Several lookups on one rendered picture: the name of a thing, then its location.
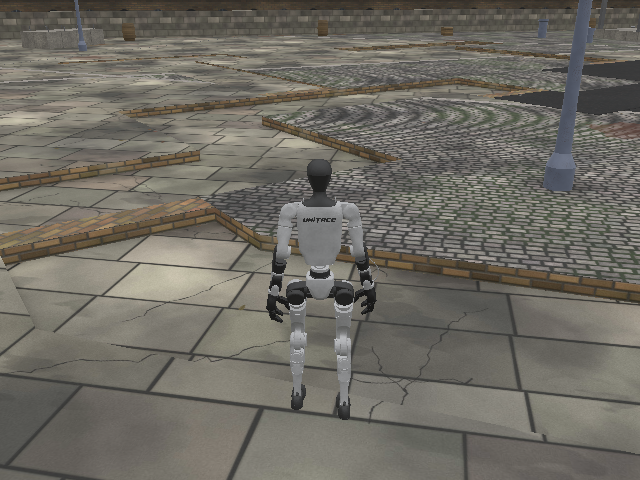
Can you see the left robot upper arm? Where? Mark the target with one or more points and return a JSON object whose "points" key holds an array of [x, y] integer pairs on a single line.
{"points": [[288, 212]]}

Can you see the robot right shin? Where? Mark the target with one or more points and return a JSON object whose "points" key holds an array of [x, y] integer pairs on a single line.
{"points": [[344, 373]]}

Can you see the left robot forearm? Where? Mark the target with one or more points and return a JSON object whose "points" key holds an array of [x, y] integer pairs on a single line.
{"points": [[277, 274]]}

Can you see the robot left foot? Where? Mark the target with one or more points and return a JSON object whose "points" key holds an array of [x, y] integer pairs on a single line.
{"points": [[297, 401]]}

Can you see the robot right hand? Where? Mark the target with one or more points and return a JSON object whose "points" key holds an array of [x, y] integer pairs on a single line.
{"points": [[370, 301]]}

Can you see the right robot upper arm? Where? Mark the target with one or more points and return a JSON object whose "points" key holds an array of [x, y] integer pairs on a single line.
{"points": [[351, 212]]}

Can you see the right robot forearm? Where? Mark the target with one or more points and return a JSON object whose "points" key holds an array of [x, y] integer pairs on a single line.
{"points": [[364, 270]]}

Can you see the robot left hand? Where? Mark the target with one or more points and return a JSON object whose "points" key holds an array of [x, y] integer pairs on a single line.
{"points": [[272, 308]]}

